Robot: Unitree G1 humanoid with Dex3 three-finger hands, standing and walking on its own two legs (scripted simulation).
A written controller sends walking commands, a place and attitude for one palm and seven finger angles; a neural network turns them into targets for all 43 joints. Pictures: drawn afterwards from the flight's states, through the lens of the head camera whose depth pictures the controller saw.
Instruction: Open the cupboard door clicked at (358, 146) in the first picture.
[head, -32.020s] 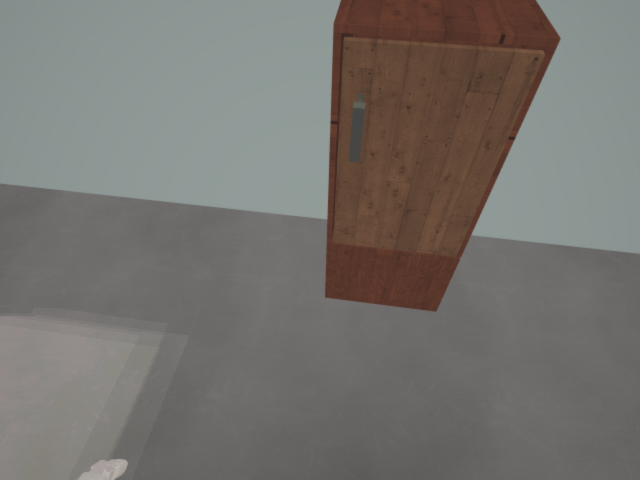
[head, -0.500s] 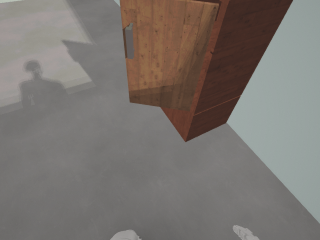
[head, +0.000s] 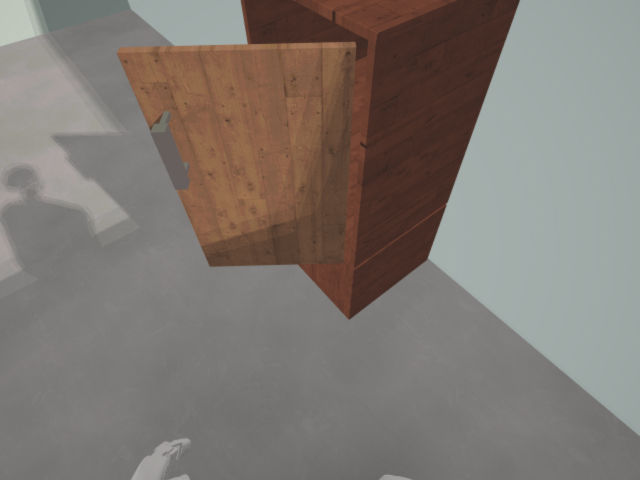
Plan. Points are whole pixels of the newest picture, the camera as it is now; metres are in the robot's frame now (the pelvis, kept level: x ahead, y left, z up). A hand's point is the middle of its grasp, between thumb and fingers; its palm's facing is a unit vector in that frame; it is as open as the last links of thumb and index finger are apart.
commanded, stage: come to a stop and stand still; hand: left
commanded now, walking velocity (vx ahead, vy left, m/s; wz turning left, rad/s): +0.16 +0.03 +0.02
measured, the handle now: (174, 151) +0.65 +0.28 +0.01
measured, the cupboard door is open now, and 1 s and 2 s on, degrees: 53 53 53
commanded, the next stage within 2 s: look again from close up in 1.34 s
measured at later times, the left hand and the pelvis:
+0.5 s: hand out of the picture +0.09 +0.21 -0.17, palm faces +0.04 -0.98 -0.21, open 7.3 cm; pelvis +0.07 +0.02 +0.01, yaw -1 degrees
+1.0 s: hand out of the picture +0.09 +0.14 -0.16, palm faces +0.02 -0.98 -0.20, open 7.2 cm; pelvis +0.06 -0.04 +0.01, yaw +0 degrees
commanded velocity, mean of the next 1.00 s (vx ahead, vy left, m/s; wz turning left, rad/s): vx -0.08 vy -0.01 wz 0.00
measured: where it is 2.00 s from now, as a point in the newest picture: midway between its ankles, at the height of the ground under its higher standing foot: outside the picture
